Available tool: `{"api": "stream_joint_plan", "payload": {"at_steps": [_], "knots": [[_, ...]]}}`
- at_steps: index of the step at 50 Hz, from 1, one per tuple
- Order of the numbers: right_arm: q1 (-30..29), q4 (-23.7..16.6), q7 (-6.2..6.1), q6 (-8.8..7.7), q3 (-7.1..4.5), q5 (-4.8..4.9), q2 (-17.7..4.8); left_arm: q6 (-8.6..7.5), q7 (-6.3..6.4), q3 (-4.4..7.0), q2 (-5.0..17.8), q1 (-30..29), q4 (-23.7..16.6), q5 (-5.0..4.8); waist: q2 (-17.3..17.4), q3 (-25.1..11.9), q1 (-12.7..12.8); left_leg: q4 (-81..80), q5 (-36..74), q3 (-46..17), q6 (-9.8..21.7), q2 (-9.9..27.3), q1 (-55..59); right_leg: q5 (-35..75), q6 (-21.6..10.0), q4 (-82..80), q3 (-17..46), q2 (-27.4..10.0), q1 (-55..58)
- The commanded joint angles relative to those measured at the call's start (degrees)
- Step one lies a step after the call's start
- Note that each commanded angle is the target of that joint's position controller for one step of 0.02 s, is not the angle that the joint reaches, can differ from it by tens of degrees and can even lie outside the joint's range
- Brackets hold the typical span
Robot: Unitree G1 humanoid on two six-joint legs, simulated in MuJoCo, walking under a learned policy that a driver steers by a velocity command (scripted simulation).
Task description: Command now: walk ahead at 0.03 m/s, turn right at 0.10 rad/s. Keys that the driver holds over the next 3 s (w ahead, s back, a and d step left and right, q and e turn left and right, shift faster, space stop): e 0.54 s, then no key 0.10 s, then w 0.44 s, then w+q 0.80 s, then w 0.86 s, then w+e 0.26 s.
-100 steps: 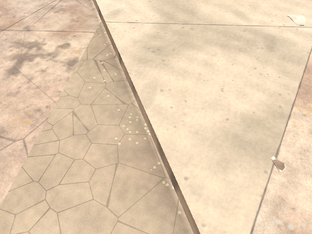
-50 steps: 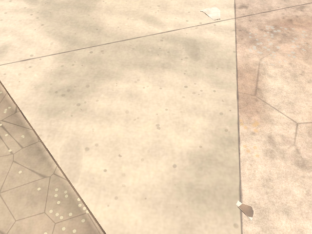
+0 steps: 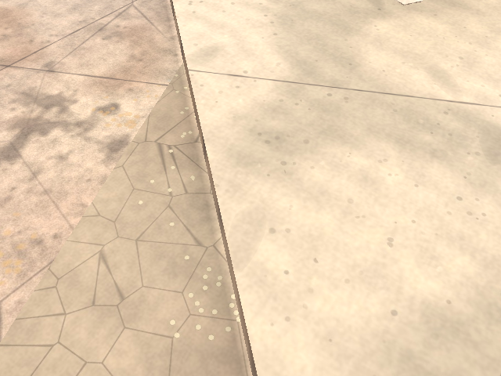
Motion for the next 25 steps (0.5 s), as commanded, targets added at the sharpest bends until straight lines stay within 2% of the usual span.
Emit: {"api": "stream_joint_plan", "payload": {"at_steps": [1,3,5,7,9,12,15,16,17,18,19,20,21,22,23,24,25], "knots": [[-1.8,-2.4,-1.9,-1.68,-1.02,-0.86,-6.4,-0.66,1.3,0.61,3.1,-1.3,-3.9,0.15,10.3,-0.4,-1.4,-12.6,10.0,-14.9,10.1,18.7,2.1,4.1,-0.4,-0.5,6.6,0.1,-5.9],[-1.2,-2.0,-3.13,-1.71,-1.45,-0.64,-7.4,-1.17,0.94,0.3,2.5,-3.2,-5.1,0.51,10.2,-0.8,-1.9,-12.1,13.3,-12.7,9.4,18.5,5.9,4.3,-0.6,-6.0,6.0,0.3,-7.3],[0.4,-1.9,-4.2,-1.1,-2.27,-0.14,-8.9,-1.44,0.22,-0.57,0.7,-6.6,-6.8,0.97,9.9,-1.6,-3.4,-12.1,18.3,-11.6,9.6,19.5,9.6,2.0,-0.5,-12.2,3.4,-0.2,-7.8],[3.1,-1.7,-4.71,-0.32,-3.39,0.47,-11.0,-1.71,-0.52,-1.25,-0.1,-8.8,-8.4,0.83,9.5,-2.1,-5.1,-12.2,25.0,-11.4,10.6,21.0,12.4,-1.2,-0.7,-14.7,0.6,-0.3,-8.1],[4.6,-1.7,-4.96,0.5,-4.22,0.83,-12.4,-2.06,-1.12,-1.55,-0.3,-9.6,-9.4,0.56,9.6,-1.9,-5.7,-12.1,29.9,-10.6,11.1,22.1,13.9,-2.5,-1.0,-16.6,-1.2,0.0,-8.2],[3.6,-2.5,-5.14,1.5,-4.79,1.27,-13.0,-2.33,-1.79,-1.73,-0.6,-9.4,-10.0,0.23,10.9,-2.4,-5.1,-12.0,33.5,-7.2,10.4,21.9,13.4,-0.5,-2.5,-21.9,-3.6,1.1,-4.5],[2.1,-3.1,-5.15,2.13,-5.22,1.97,-13.4,-2.42,-2.84,-1.53,-0.6,-7.4,-10.2,0.3,11.2,-4.0,-2.7,-9.4,34.8,-1.6,6.8,20.1,10.6,8.2,-5.0,-34.7,-6.2,4.1,5.5],[2.4,-3.5,-5.21,2.43,-5.22,1.55,-12.9,-2.29,-2.94,-0.79,0.5,-6.7,-9.6,0.64,7.9,-4.5,-2.3,-7.5,33.3,2.5,4.1,17.8,9.9,11.1,-6.8,-36.3,-4.5,5.8,7.0],[2.8,-3.9,-5.16,2.54,-5.33,0.99,-12.6,-2.13,-2.94,-0.48,0.3,-6.6,-9.6,0.54,6.0,-5.0,-2.1,-4.1,32.5,5.3,1.5,15.1,7.9,12.9,-9.1,-37.7,-2.0,6.4,9.7],[2.3,-4.5,-4.71,2.43,-5.62,0.46,-13.0,-1.83,-2.69,-0.45,-0.3,-5.4,-10.0,0.45,5.7,-6.3,-0.9,0.0,33.1,7.3,-0.3,13.1,4.4,14.4,-11.4,-38.1,1.0,6.4,13.4],[0.9,-5.5,-4.13,2.24,-5.71,0.04,-12.8,-1.58,-2.33,0.04,0.8,-3.9,-10.3,0.83,4.1,-7.5,0.3,4.7,30.6,8.6,-1.7,11.0,0.3,16.9,-13.6,-39.8,5.8,4.9,17.1],[-2.0,-7.2,-3.44,1.94,-5.44,-0.38,-11.3,-1.43,-1.7,1.34,4.7,-1.8,-10.9,1.46,-1.4,-7.9,1.9,12.2,17.9,9.7,-3.7,6.2,-7.0,22.3,-16.9,-44.6,16.0,0.3,21.0],[-9.4,-10.5,-2.67,1.71,-4.44,-0.38,-8.4,-1.92,-1.56,2.9,9.6,1.7,-11.5,2.91,-11.1,-8.0,5.5,29.4,-13.0,4.9,-5.1,0.4,-18.8,29.4,-22.3,-55.0,33.7,-8.1,25.5],[-8.7,-10.3,-1.77,0.91,-4.46,1.23,-7.8,-3.43,-2.22,3.08,11.4,0.6,-12.8,4.29,-7.0,-8.6,4.8,43.7,-19.1,-5.5,-5.2,-0.4,-22.3,33.6,-24.2,-57.8,38.3,-11.5,25.2],[-5.5,-9.4,-1.63,0.49,-4.13,2.16,-7.9,-4.51,-2.77,2.45,9.8,-2.7,-14.0,3.55,-4.9,-7.4,1.5,46.4,-16.5,-7.6,-4.8,0.4,-23.3,34.4,-22.3,-55.6,34.5,-9.7,22.5],[-3.5,-9.0,-2.12,0.19,-4.19,1.71,-9.2,-4.67,-3.17,2.02,7.5,-6.9,-14.7,1.67,-3.8,-4.5,-1.7,43.8,-12.5,-6.4,-5.2,1.5,-23.1,33.4,-19.0,-54.9,29.2,-6.6,19.6],[-2.6,-8.4,-2.88,-0.01,-4.43,0.56,-10.6,-4.26,-3.03,1.73,5.7,-9.9,-15.3,0.49,-4.0,-4.3,-3.1,42.8,-7.3,-4.6,-6.3,1.8,-21.5,33.7,-17.1,-53.7,25.3,-4.3,17.7]]}}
